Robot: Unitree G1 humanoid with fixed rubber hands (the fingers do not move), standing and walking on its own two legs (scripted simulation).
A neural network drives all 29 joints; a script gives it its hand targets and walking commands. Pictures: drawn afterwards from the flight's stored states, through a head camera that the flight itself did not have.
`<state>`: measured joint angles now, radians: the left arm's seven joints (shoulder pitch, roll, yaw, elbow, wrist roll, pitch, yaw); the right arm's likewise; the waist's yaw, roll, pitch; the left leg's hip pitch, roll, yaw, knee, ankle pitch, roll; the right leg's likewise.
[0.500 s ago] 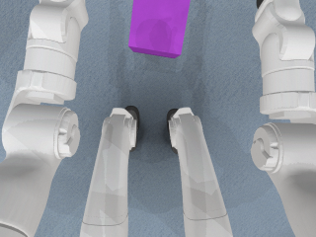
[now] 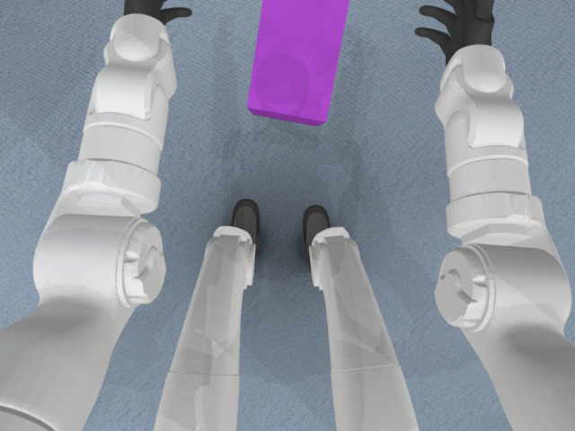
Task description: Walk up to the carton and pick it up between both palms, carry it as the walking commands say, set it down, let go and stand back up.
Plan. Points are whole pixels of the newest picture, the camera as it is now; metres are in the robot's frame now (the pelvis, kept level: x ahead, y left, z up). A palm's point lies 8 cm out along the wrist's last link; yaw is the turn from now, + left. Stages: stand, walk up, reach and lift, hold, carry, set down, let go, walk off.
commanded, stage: let go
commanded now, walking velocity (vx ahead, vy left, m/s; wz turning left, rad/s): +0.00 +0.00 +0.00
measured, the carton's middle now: (295, 61) +0.58 -0.04 -0.59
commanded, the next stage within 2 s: stand in 1.24 s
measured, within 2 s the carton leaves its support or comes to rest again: neither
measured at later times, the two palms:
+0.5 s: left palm (42, 178) +0.37 +0.19 -0.03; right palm out of the picture +0.34 -0.23 -0.01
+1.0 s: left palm out of the picture +0.26 +0.25 +0.02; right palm out of the picture +0.26 -0.21 +0.02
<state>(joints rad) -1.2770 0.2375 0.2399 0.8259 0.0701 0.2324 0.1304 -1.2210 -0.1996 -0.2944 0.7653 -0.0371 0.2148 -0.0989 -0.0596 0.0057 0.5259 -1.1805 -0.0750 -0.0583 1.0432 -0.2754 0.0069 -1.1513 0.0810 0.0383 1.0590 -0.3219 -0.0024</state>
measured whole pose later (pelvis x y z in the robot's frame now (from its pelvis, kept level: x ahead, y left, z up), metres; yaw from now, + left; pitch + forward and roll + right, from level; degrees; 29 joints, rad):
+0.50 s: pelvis +0.07 +0.00 +0.07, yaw +0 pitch +17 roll +0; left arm -0.27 0.15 0.12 0.60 0.07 0.10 0.05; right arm -0.22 -0.16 -0.11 0.57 -0.01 0.09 0.03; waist -0.05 -0.03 0.06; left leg -0.73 -0.06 -0.07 0.69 -0.25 0.01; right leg -0.70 0.07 0.06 0.70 -0.29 -0.02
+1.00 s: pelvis +0.12 +0.02 +0.09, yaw -1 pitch -4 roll +0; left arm 0.27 0.22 0.03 0.42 -0.01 0.10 -0.06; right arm 0.23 -0.18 -0.04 0.44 -0.01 0.11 0.08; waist -0.01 -0.01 0.12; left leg -0.13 -0.08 -0.04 0.48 -0.27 0.05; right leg -0.09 0.04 0.11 0.47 -0.30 0.00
